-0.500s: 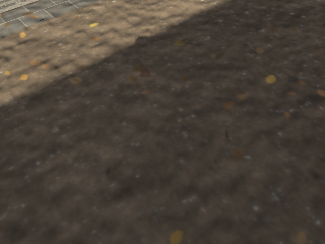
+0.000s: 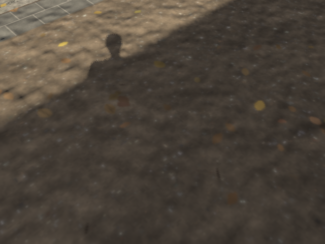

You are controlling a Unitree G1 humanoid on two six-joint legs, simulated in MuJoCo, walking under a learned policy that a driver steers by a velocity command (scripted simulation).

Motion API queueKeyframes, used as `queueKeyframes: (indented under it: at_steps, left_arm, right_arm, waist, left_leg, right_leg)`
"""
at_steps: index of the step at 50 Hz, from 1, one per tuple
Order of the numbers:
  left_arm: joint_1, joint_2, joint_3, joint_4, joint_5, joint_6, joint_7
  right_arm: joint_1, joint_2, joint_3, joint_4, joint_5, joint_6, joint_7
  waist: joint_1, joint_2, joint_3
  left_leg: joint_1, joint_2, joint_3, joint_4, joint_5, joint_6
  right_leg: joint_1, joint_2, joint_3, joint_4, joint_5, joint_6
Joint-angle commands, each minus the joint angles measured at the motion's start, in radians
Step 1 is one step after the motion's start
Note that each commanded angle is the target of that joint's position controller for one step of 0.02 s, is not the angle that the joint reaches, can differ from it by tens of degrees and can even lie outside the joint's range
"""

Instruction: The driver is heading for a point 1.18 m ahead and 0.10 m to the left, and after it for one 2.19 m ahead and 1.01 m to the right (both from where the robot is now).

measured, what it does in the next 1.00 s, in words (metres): walks ahead, turning left: right foot, then left foot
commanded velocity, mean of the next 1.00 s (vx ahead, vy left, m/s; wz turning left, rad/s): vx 0.50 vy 0.00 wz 0.22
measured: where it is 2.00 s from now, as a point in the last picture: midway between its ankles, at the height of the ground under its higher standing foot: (141, 137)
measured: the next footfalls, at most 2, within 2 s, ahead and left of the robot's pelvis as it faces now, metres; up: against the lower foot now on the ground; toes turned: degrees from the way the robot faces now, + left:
right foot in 0.30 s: +0.34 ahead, -0.17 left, +0.00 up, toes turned -2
left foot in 0.88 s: +0.63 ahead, +0.09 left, +0.00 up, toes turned +15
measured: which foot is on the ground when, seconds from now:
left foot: down 0.00-0.32, up 0.34-0.86, down 0.88-1.00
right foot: up 0.00-0.28, down 0.30-0.90, up 0.92-1.00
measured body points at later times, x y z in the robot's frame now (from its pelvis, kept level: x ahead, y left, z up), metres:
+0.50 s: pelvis +0.27 -0.08 +0.00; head +0.29 -0.10 +0.45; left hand +0.33 +0.18 -0.12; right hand +0.36 -0.35 -0.14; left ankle +0.27 +0.08 -0.65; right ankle +0.30 -0.16 -0.74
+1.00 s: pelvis +0.54 +0.00 -0.02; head +0.58 +0.02 +0.43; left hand +0.54 +0.28 -0.15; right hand +0.74 -0.22 -0.13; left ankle +0.59 +0.08 -0.74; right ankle +0.45 -0.18 -0.63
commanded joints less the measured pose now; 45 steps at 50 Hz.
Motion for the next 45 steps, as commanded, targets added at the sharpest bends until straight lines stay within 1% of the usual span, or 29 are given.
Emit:
queueKeyframes:
  at_steps: [1,3,6,9,11,12,13,14,15,16,17,18,19,20,21,22,23,24,26,29,31,33,37,39,41,42,43,44,45]
  left_arm:
    - [0.033,0.044,0.013,-0.043,0.012,0.005,0.007]
    - [-0.050,0.036,0.010,-0.067,0.009,-0.002,0.002]
    - [-0.157,0.028,0.005,-0.093,0.000,-0.008,-0.010]
    - [-0.237,0.034,0.001,-0.123,-0.009,-0.012,-0.029]
    - [-0.255,0.047,0.003,-0.141,-0.010,-0.020,-0.042]
    - [-0.237,0.059,0.007,-0.142,-0.010,-0.025,-0.047]
    - [-0.194,0.075,0.015,-0.135,-0.010,-0.029,-0.049]
    - [-0.093,0.104,0.032,-0.107,-0.007,-0.032,-0.047]
    - [0.097,0.163,0.061,-0.051,-0.006,-0.034,-0.041]
    - [0.266,0.275,0.088,-0.022,0.015,-0.031,-0.035]
    - [0.306,0.252,0.081,-0.007,0.011,-0.025,-0.041]
    - [0.242,0.173,0.056,-0.018,0.006,-0.028,-0.042]
    - [0.147,0.132,0.042,-0.042,0.005,-0.026,-0.040]
    - [0.067,0.105,0.031,-0.054,0.010,-0.025,-0.045]
    - [0.029,0.077,0.023,-0.059,0.014,-0.028,-0.049]
    - [0.017,0.062,0.019,-0.051,0.019,-0.029,-0.052]
    - [0.029,0.063,0.021,-0.039,0.020,-0.032,-0.052]
    - [0.046,0.076,0.026,-0.025,0.022,-0.036,-0.049]
    - [0.081,0.099,0.034,-0.002,0.029,-0.039,-0.038]
    - [0.105,0.105,0.036,0.015,0.032,-0.034,-0.021]
    - [0.096,0.109,0.034,0.015,0.029,-0.033,-0.012]
    - [0.120,0.116,0.034,0.026,0.025,-0.031,-0.003]
    - [0.187,0.127,0.040,0.060,0.016,-0.009,0.004]
    - [0.187,0.140,0.045,0.062,0.010,0.006,0.008]
    - [0.151,0.167,0.052,0.046,0.007,0.019,0.014]
    - [0.138,0.183,0.056,0.037,0.006,0.025,0.019]
    - [0.117,0.195,0.059,0.028,0.006,0.033,0.023]
    - [0.102,0.194,0.056,0.014,0.002,0.033,0.024]
    - [0.126,0.135,0.036,-0.019,0.031,0.016,0.018]
  right_arm:
    - [-0.037,-0.131,-0.021,-0.054,0.001,-0.017,-0.020]
    - [0.003,-0.144,-0.023,-0.048,0.008,-0.009,-0.031]
    - [0.061,-0.165,-0.027,-0.031,0.020,-0.001,-0.036]
    - [0.109,-0.168,-0.029,-0.009,0.026,0.011,-0.037]
    - [0.116,-0.173,-0.034,-0.002,0.026,0.021,-0.039]
    - [0.109,-0.180,-0.037,-0.002,0.027,0.026,-0.041]
    - [0.093,-0.189,-0.040,-0.005,0.027,0.032,-0.041]
    - [0.070,-0.186,-0.037,-0.011,0.024,0.037,-0.041]
    - [0.060,-0.153,-0.025,-0.023,0.013,0.039,-0.041]
    - [0.130,-0.066,0.005,-0.051,0.001,0.026,-0.036]
    - [0.173,-0.020,0.021,-0.039,0.017,-0.001,-0.029]
    - [0.099,-0.139,-0.008,-0.052,0.040,-0.021,-0.025]
    - [0.014,-0.165,-0.015,-0.080,0.051,-0.028,-0.025]
    - [-0.027,-0.154,-0.017,-0.086,0.040,-0.024,-0.031]
    - [-0.032,-0.144,-0.025,-0.086,0.026,-0.012,-0.036]
    - [-0.006,-0.118,-0.025,-0.078,0.027,0.005,-0.036]
    - [0.017,-0.093,-0.023,-0.067,0.030,0.020,-0.037]
    - [0.022,-0.082,-0.023,-0.066,0.033,0.031,-0.038]
    - [-0.028,-0.084,-0.030,-0.085,0.034,0.041,-0.042]
    - [-0.108,-0.082,-0.037,-0.116,0.030,0.040,-0.039]
    - [-0.160,-0.077,-0.037,-0.134,0.027,0.037,-0.030]
    - [-0.228,-0.063,-0.031,-0.160,0.023,0.037,-0.020]
    - [-0.334,-0.044,-0.021,-0.222,0.024,0.036,0.004]
    - [-0.364,-0.046,-0.021,-0.256,0.027,0.036,0.019]
    - [-0.336,-0.067,-0.032,-0.274,0.029,0.037,0.031]
    - [-0.284,-0.089,-0.045,-0.273,0.029,0.040,0.032]
    - [-0.166,-0.127,-0.067,-0.250,0.032,0.042,0.032]
    - [-0.002,-0.192,-0.102,-0.211,0.032,0.044,0.019]
    - [0.117,-0.294,-0.128,-0.187,0.031,0.054,-0.007]
  waist:
    - [0.046,0.080,0.054]
    - [0.017,0.076,0.053]
    - [-0.024,0.082,0.058]
    - [-0.050,0.090,0.080]
    - [-0.043,0.097,0.083]
    - [-0.027,0.104,0.074]
    - [0.003,0.116,0.051]
    - [0.062,0.115,-0.006]
    - [0.138,0.087,-0.127]
    - [0.151,-0.102,-0.301]
    - [0.138,-0.266,-0.391]
    - [0.137,-0.168,-0.279]
    - [0.112,-0.105,-0.173]
    - [0.079,-0.024,-0.103]
    - [0.048,-0.021,-0.066]
    - [0.025,-0.036,-0.051]
    - [0.015,-0.038,-0.042]
    - [0.008,-0.033,-0.027]
    - [0.016,-0.016,0.003]
    - [0.031,-0.012,0.023]
    - [0.042,-0.017,0.037]
    - [0.067,-0.011,0.061]
    - [0.106,0.005,0.100]
    - [0.102,-0.002,0.105]
    - [0.065,-0.034,0.064]
    - [0.031,-0.060,0.019]
    - [-0.036,-0.069,-0.049]
    - [-0.120,-0.037,-0.135]
    - [-0.122,0.162,-0.232]
  left_leg:
    - [-0.096,0.281,-0.213,-0.204,0.068,0.170]
    - [-0.047,0.273,-0.190,-0.198,0.085,0.146]
    - [0.016,0.271,-0.161,-0.184,0.076,0.123]
    - [0.112,0.307,-0.170,-0.142,0.059,0.118]
    - [0.173,0.339,-0.184,-0.099,0.071,0.107]
    - [0.192,0.349,-0.190,-0.071,0.103,0.099]
    - [0.197,0.349,-0.186,-0.022,0.193,0.088]
    - [0.185,0.315,-0.154,0.098,0.362,0.067]
    - [0.094,0.252,-0.102,0.327,0.421,0.037]
    - [-0.256,0.130,-0.022,0.731,0.129,-0.030]
    - [-0.510,0.024,-0.110,0.965,-0.413,-0.052]
    - [-0.606,0.092,-0.191,1.062,-0.386,-0.028]
    - [-0.616,0.147,-0.163,1.050,-0.294,-0.014]
    - [-0.572,0.189,-0.141,0.989,-0.210,-0.019]
    - [-0.520,0.221,-0.142,0.922,-0.158,-0.023]
    - [-0.467,0.234,-0.143,0.892,-0.127,-0.028]
    - [-0.444,0.234,-0.137,0.878,-0.109,-0.033]
    - [-0.453,0.234,-0.139,0.864,-0.088,-0.038]
    - [-0.520,0.225,-0.169,0.809,-0.015,-0.046]
    - [-0.586,0.197,-0.204,0.670,0.121,-0.052]
    - [-0.562,0.185,-0.176,0.554,0.213,-0.051]
    - [-0.555,0.182,-0.134,0.471,0.258,-0.048]
    - [-0.618,0.178,-0.085,0.377,0.201,-0.029]
    - [-0.622,0.168,-0.048,0.355,0.115,-0.012]
    - [-0.505,0.118,0.021,0.344,0.014,0.020]
    - [-0.408,0.078,0.055,0.354,-0.034,0.039]
    - [-0.248,0.036,0.072,0.331,-0.043,0.066]
    - [0.018,0.021,0.027,0.258,0.018,0.108]
    - [0.318,0.239,-0.308,0.251,0.073,0.180]
  right_leg:
    - [-0.032,-0.042,0.001,-0.139,0.153,0.028]
    - [-0.037,-0.027,-0.012,-0.295,0.248,0.031]
    - [0.002,0.012,-0.044,-0.464,0.305,0.038]
    - [-0.005,0.028,-0.047,-0.552,0.258,0.030]
    - [0.005,0.037,-0.046,-0.596,0.185,0.006]
    - [0.040,0.047,-0.050,-0.617,0.146,-0.008]
    - [0.113,0.066,-0.068,-0.636,0.114,-0.024]
    - [0.255,0.101,-0.096,-0.659,0.101,-0.046]
    - [0.513,0.081,-0.068,-0.645,0.121,-0.085]
    - [0.919,-0.174,0.289,-0.653,0.085,-0.213]
    - [1.072,-0.291,0.667,-0.816,-0.043,-0.303]
    - [0.981,-0.258,0.595,-0.838,-0.080,-0.253]
    - [0.840,-0.224,0.437,-0.848,-0.012,-0.215]
    - [0.695,-0.179,0.324,-0.885,0.079,-0.196]
    - [0.603,-0.139,0.246,-0.919,0.128,-0.179]
    - [0.547,-0.116,0.188,-0.951,0.145,-0.169]
    - [0.517,-0.104,0.143,-0.973,0.181,-0.171]
    - [0.502,-0.101,0.102,-0.987,0.227,-0.174]
    - [0.512,-0.104,0.041,-1.003,0.294,-0.172]
    - [0.551,-0.101,-0.036,-1.016,0.317,-0.150]
    - [0.550,-0.086,-0.093,-1.029,0.300,-0.129]
    - [0.574,-0.094,-0.130,-1.042,0.291,-0.118]
    - [0.729,-0.140,-0.177,-0.992,0.354,-0.110]
    - [0.788,-0.162,-0.196,-0.937,0.450,-0.101]
    - [0.794,-0.162,-0.233,-0.831,0.747,-0.079]
    - [0.790,-0.159,-0.247,-0.737,0.923,-0.068]
    - [0.756,-0.142,-0.263,-0.572,1.022,-0.052]
    - [0.624,-0.096,-0.276,-0.337,0.918,-0.017]
    - [0.328,-0.012,-0.272,0.004,0.308,0.022]
Velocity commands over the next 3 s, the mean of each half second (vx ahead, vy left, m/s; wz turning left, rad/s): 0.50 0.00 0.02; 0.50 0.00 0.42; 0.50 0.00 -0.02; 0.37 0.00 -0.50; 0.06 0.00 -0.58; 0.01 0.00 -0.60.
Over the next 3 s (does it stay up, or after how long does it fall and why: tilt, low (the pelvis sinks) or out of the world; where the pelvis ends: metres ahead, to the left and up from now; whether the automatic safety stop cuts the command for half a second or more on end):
stays up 1.12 0.09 0.00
